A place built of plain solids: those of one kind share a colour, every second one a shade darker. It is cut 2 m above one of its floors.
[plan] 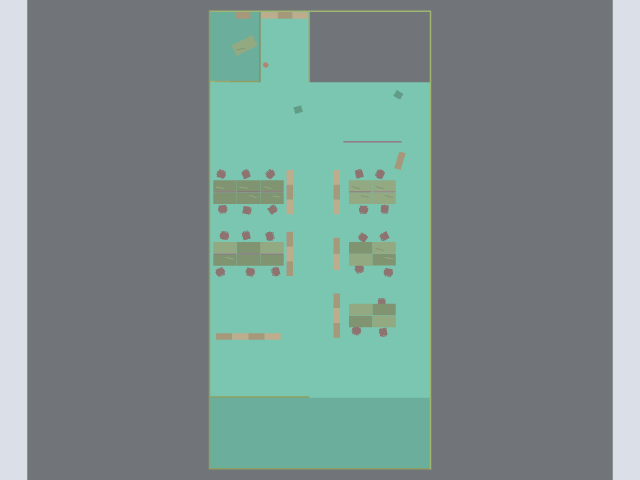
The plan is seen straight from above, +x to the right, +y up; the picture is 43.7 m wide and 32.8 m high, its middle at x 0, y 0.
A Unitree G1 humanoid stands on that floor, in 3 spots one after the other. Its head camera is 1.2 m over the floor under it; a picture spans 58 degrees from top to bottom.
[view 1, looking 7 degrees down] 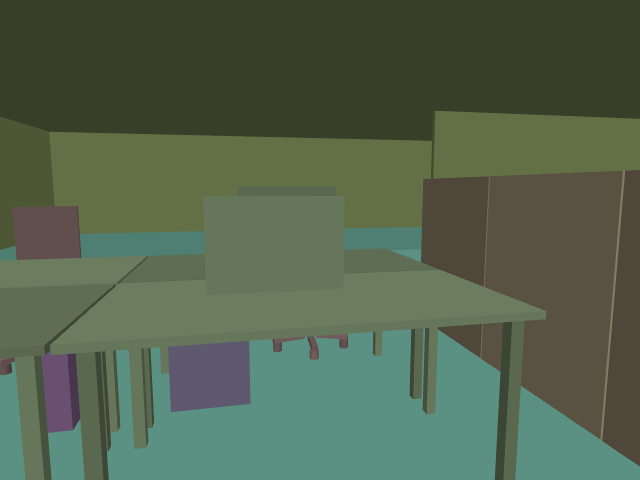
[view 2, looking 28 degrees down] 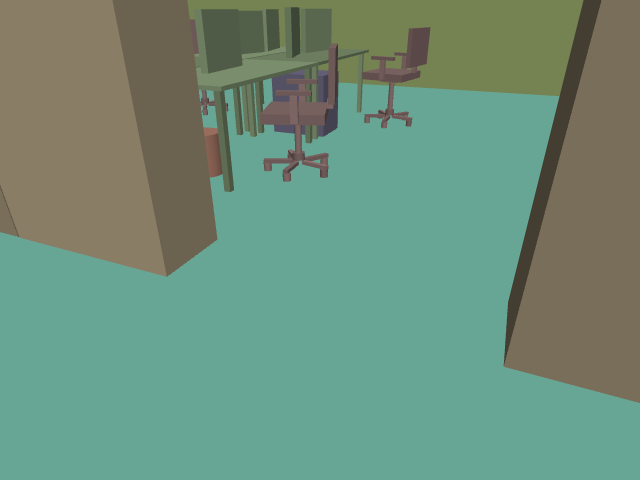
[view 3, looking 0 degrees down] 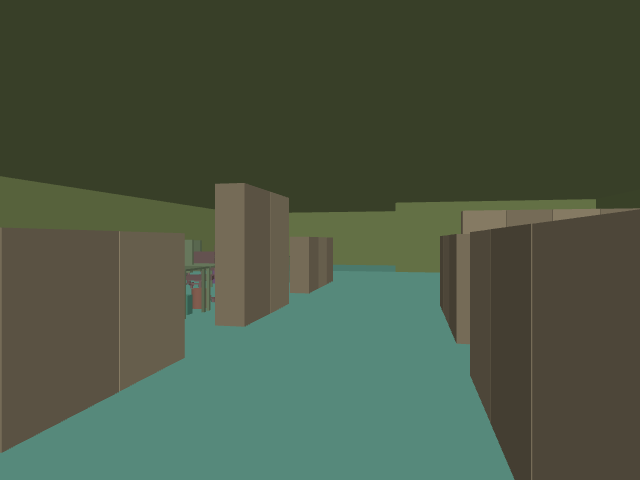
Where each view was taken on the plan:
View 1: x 3.07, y -3.05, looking -102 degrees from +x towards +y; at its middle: desk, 1.83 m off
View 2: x -0.49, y -3.49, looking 23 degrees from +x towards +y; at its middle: floor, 2.56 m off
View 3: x -1.34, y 5.78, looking -78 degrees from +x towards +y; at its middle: cabinet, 10.86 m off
